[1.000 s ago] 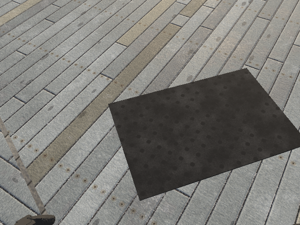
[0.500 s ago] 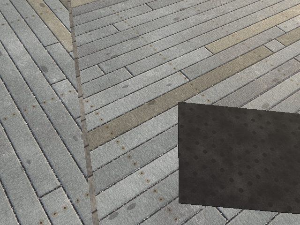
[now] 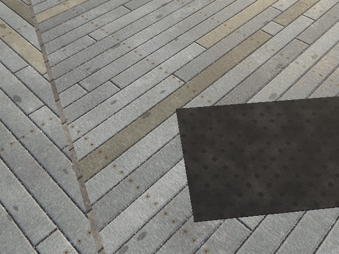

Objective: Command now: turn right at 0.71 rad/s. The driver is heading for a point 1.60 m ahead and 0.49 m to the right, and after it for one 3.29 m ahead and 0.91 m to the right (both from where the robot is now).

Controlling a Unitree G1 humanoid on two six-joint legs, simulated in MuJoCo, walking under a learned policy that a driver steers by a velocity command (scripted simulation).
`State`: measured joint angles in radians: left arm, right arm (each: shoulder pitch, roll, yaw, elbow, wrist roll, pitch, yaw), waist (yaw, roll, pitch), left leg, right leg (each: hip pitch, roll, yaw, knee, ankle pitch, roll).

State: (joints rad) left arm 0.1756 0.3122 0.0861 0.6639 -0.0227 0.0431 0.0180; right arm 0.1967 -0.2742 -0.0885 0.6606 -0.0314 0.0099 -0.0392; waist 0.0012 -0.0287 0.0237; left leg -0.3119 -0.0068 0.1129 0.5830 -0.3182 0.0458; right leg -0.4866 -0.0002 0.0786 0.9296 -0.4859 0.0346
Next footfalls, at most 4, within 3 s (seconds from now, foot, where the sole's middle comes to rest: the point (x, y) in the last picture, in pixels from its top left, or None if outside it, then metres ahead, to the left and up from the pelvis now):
0.28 right None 0.01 -0.16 -0.76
0.72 left None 0.39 -0.12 -0.76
1.14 right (300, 215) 0.61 -0.50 -0.76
1.56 left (255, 126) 1.07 -0.39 -0.76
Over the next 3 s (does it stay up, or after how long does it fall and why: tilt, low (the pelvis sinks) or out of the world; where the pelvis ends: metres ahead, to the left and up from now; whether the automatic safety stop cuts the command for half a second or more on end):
stays up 2.02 -0.47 0.00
